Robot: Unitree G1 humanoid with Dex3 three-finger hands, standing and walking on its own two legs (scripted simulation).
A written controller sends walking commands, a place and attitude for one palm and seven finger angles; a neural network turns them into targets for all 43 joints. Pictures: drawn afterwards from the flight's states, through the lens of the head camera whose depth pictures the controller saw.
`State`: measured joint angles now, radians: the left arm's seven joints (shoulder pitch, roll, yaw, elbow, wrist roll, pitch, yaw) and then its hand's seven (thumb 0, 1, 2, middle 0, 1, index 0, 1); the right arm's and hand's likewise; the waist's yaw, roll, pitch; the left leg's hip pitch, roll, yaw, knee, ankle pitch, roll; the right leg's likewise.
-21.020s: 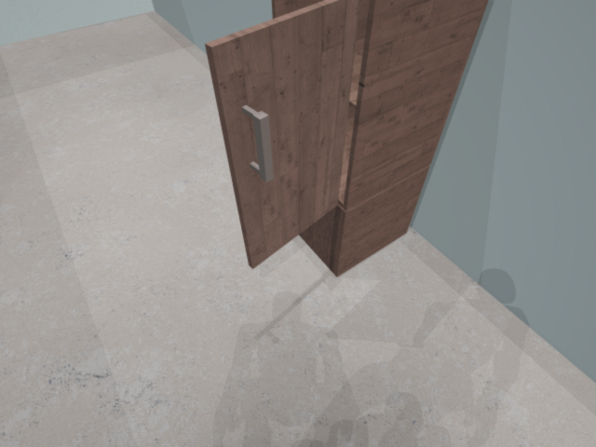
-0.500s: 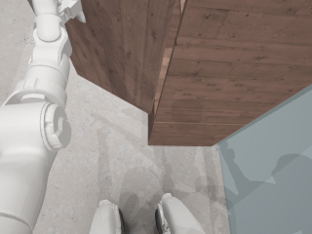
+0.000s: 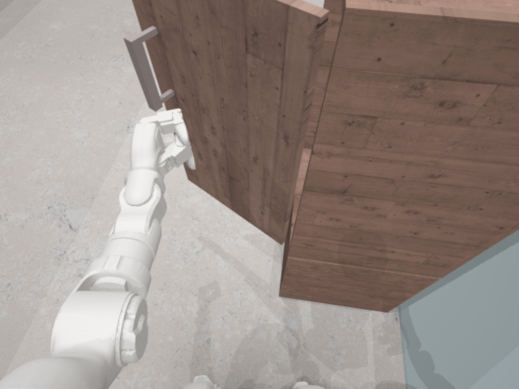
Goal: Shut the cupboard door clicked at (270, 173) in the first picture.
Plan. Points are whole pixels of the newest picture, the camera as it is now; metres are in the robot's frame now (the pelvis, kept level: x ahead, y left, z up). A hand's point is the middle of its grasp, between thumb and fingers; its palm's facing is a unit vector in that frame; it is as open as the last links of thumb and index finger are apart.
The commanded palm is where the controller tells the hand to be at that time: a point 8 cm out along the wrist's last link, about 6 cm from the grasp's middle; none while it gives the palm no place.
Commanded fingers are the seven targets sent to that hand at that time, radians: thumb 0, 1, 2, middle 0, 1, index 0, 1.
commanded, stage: pull the fist back off the door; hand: left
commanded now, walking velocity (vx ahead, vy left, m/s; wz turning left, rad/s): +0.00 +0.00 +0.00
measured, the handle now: (153, 70) +0.65 +0.16 +0.10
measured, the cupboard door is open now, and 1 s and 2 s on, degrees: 61 61 61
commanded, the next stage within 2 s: draw the hand back to the body in 0.10 s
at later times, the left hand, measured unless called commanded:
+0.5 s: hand (148, 168) +0.41 +0.13 +0.12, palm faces -0.02 -1.00 -0.03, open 3.1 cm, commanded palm +0.37 +0.18 +0.13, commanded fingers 0.00 0.90 0.90 -1.30 -1.50 -1.30 -1.50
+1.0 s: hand (37, 259) +0.27 +0.22 +0.15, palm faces +0.20 -0.96 -0.21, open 3.4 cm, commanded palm +0.23 +0.26 +0.18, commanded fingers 0.00 0.90 0.90 -0.75 -0.90 -0.75 -0.90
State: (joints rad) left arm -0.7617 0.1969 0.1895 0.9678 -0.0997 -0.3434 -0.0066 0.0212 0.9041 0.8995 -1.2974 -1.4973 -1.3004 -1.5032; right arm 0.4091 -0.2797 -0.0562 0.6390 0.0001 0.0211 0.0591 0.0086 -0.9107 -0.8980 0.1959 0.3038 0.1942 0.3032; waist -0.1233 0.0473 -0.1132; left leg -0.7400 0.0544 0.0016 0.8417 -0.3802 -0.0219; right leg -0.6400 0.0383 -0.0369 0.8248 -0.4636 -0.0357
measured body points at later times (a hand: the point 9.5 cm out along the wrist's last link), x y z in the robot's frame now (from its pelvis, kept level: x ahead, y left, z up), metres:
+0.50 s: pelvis -0.01 +0.00 +0.01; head +0.02 -0.02 +0.46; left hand +0.40 +0.18 +0.12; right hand +0.02 -0.25 -0.12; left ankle +0.01 +0.13 -0.70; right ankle -0.04 -0.10 -0.70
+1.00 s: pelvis -0.01 +0.02 +0.04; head -0.03 +0.01 +0.49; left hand +0.25 +0.27 +0.16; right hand +0.19 -0.19 -0.03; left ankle +0.01 +0.13 -0.70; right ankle -0.04 -0.10 -0.70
